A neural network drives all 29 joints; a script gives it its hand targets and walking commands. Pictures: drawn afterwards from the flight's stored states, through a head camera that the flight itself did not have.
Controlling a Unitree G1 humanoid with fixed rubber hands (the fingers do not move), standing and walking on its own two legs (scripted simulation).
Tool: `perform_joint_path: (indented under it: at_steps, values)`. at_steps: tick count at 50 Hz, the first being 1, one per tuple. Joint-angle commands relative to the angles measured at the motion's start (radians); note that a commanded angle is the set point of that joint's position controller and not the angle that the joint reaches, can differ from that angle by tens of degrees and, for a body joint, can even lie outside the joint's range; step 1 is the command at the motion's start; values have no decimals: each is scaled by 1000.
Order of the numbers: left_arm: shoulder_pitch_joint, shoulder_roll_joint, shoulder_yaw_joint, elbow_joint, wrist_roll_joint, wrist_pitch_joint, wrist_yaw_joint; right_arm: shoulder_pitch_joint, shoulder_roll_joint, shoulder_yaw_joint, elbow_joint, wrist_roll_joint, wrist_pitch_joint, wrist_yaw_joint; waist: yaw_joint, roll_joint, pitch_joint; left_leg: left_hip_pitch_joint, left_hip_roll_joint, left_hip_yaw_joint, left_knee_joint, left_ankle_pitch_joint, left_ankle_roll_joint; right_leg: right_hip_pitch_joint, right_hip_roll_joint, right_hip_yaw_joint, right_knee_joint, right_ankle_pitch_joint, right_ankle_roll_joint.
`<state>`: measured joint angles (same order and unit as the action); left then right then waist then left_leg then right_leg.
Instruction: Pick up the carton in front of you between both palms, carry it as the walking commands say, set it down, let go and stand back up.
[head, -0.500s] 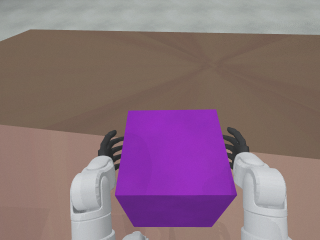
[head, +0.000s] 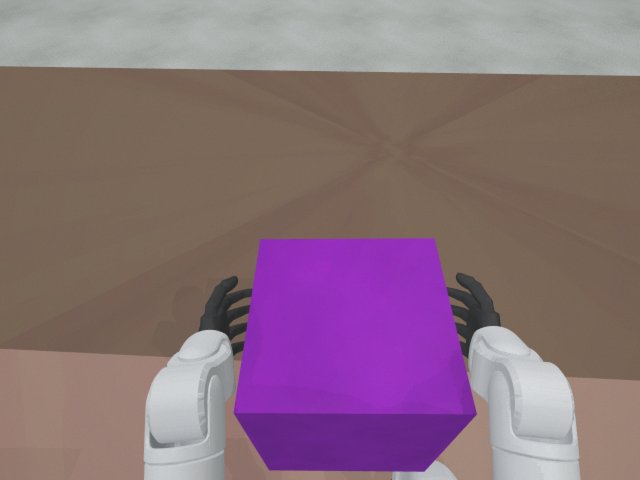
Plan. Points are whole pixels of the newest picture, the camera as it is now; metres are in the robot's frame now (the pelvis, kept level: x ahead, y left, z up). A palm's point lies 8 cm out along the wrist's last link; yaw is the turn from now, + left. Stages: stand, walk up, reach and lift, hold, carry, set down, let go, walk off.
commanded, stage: carry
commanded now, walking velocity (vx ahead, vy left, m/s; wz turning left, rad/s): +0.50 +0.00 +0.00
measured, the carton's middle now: (346, 361) +0.26 +0.00 -0.01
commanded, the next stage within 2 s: none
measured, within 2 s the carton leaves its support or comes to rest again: neither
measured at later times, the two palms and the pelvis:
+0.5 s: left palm (261, 118) +0.64 +0.12 +0.11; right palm (433, 113) +0.66 -0.18 +0.10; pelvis +0.33 -0.04 -0.01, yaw +2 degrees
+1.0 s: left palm (263, 63) +0.92 +0.14 +0.07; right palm (396, 60) +0.92 -0.15 +0.07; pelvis +0.55 -0.01 -0.02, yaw +2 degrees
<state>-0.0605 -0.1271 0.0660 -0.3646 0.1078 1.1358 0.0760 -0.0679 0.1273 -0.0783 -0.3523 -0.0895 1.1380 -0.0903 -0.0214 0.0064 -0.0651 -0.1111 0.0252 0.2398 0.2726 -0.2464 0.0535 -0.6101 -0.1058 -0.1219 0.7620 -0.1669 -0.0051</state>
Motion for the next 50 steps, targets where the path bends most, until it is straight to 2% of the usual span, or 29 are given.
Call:
perform_joint_path:
  at_steps: [1, 5, 7, 8, 9, 10, 11, 12, 13, 14, 16, 20, 22, 24, 27, 29, 31, 32, 33, 34, 35, 36, 37, 39, 43, 45, 48, 49, 50]
  values:
    - [-434, -920, -724, -104, -375, -2, -224, -441, 885, 724, -122, 404, 7, 280, 4, 132, -159, 177, 215, -113, -77, 377, 69, -4, 27, -67, -138, 87, -2]
    - [-452, -836, -708, -129, -392, 48, -225, -425, 812, 693, -125, 373, 46, 259, 2, 145, -107, 197, 207, -72, -28, 475, 48, 81, 51, -107, -233, 128, -31]
    - [-453, -807, -690, -116, -395, 70, -228, -450, 782, 684, -128, 368, 67, 252, 23, 139, -158, 169, 179, -6, 159, 635, 15, 283, 110, -169, -285, 85, -42]
    - [-457, -795, -676, -105, -394, 77, -229, -466, 766, 682, -131, 367, 77, 249, 36, 98, -219, 85, 137, 28, 331, 618, -12, 473, 136, -188, -294, 27, -43]
    - [-467, -781, -666, -106, -392, 87, -229, -494, 748, 679, -131, 367, 86, 247, 62, -6, -282, -89, 121, 8, 569, 351, -39, 665, -37, 44, -336, -108, -57]
    - [-500, -758, -651, -76, -389, 85, -233, -543, 754, 696, -157, 380, 99, 242, 73, -297, -361, -426, -22, -44, 898, 2, -88, 894, -311, 558, -464, -274, -213]
    - [-505, -787, -654, -69, -402, 88, -234, -574, 749, 692, -142, 380, 101, 242, 72, -286, -327, -545, -33, -179, 1046, -221, -61, 860, -321, 648, -545, -118, -241]
    - [-551, -803, -661, -80, -419, 88, -235, -596, 783, 695, -122, 385, 98, 241, 58, -223, -319, -577, 27, -225, 1110, -198, -31, 827, -298, 518, -505, 23, -227]
    - [-593, -829, -674, -80, -431, 84, -236, -622, 805, 693, -117, 390, 91, 240, 55, -116, -326, -581, 58, -236, 1113, -155, -18, 783, -274, 423, -469, 134, -207]
    - [-637, -848, -683, -83, -438, 78, -236, -639, 820, 695, -98, 388, 83, 239, 49, -36, -310, -562, 85, -245, 1048, -106, -12, 711, -246, 330, -461, 179, -176]
    - [-705, -850, -698, -66, -451, 67, -236, -686, 831, 703, -68, 382, 69, 230, 45, -74, -317, -520, 88, -222, 961, -47, -15, 639, -207, 218, -474, 124, -143]
    - [-831, -780, -686, 16, -460, 50, -229, -817, 789, 703, 14, 380, 48, 203, 47, -121, -272, -604, 84, -181, 809, 25, -37, 622, -180, 126, -515, 82, -171]
    - [-880, -751, -661, 78, -457, 51, -219, -880, 765, 686, 71, 388, 50, 191, 56, -126, -240, -630, 86, -159, 694, 75, -41, 630, -158, 89, -517, 113, -181]
    - [-918, -743, -629, 148, -453, 55, -211, -928, 762, 659, 142, 400, 55, 185, 63, -124, -204, -599, 59, -119, 544, 116, -35, 625, -124, 27, -473, 287, -171]
    - [-981, -761, -582, 241, -446, 58, -203, -1000, 787, 616, 239, 419, 60, 187, 67, -150, -199, -475, -19, -45, 353, 240, -18, 631, -89, -46, -390, 550, -130]
    - [-1055, -787, -559, 283, -447, 54, -199, -1078, 814, 591, 285, 434, 56, 195, 47, -167, -230, -351, -44, -34, 279, 319, 1, 641, -83, -73, -287, 602, -91]
    - [-1137, -818, -548, 313, -457, 50, -196, -1135, 842, 562, 330, 444, 49, 201, -8, -103, -299, -94, -64, -25, 117, 487, 1, 593, -20, -113, -42, 533, -24]
    - [-1168, -825, -540, 325, -457, 48, -193, -1161, 843, 541, 341, 450, 48, 206, -18, -8, -350, 87, 65, -149, 172, 777, -8, 466, 13, -78, 115, 244, 1]
    - [-1202, -858, -533, 356, -468, 53, -187, -1186, 834, 514, 370, 441, 48, 207, -6, 148, -476, 362, 334, -478, 279, 1226, 123, 218, 111, -4, 302, -265, 33]
    - [-1205, -885, -526, 369, -467, 55, -184, -1185, 855, 499, 396, 454, 45, 207, -23, 229, -563, 367, 373, -574, 244, 1157, 227, 198, 143, 89, 407, -436, 23]
    - [-1251, -916, -527, 345, -473, 51, -182, -1200, 891, 497, 379, 466, 38, 211, -16, 222, -538, 316, 351, -532, 219, 1076, 234, 181, 130, 143, 419, -456, 3]
    - [-1301, -951, -530, 323, -486, 47, -178, -1243, 928, 499, 345, 477, 32, 214, -15, 170, -515, 293, 324, -487, 212, 1004, 211, 146, 109, 162, 374, -457, -11]
    - [-1336, -987, -535, 301, -498, 44, -172, -1281, 959, 500, 312, 483, 29, 214, -15, 132, -489, 272, 291, -437, 205, 971, 179, 129, 84, 168, 286, -428, -15]
    - [-1347, -1024, -542, 259, -504, 37, -158, -1325, 999, 511, 253, 491, 26, 208, -10, 120, -501, 271, 255, -378, 196, 975, 145, 162, 73, 163, 79, -383, -7]
    - [-1261, -1024, -554, 200, -468, 29, -139, -1277, 995, 544, 152, 470, 29, 196, -10, 120, -596, 345, 236, -303, 256, 1196, 145, 229, 108, 120, -85, -225, 5]
    - [-1231, -1000, -571, 161, -447, 26, -137, -1251, 974, 573, 110, 459, 30, 195, -10, 129, -608, 348, 203, -259, 294, 1195, 148, 242, 111, 98, -172, -126, 5]
    - [-1204, -947, -595, 131, -435, 33, -146, -1226, 925, 618, 98, 446, 30, 193, 15, 92, -591, 175, 143, -206, 358, 964, 121, 413, 67, 93, -324, 200, -13]
    - [-1191, -925, -598, 150, -422, 28, -150, -1233, 914, 631, 90, 451, 38, 198, 20, -4, -602, 90, 107, -201, 339, 837, 86, 474, 2, 167, -181, 451, -48]
    - [-1181, -911, -601, 152, -422, 32, -157, -1227, 903, 638, 104, 442, 40, 199, 25, -57, -581, 36, 97, -196, 355, 684, 78, 487, -27, 189, -172, 623, -60]
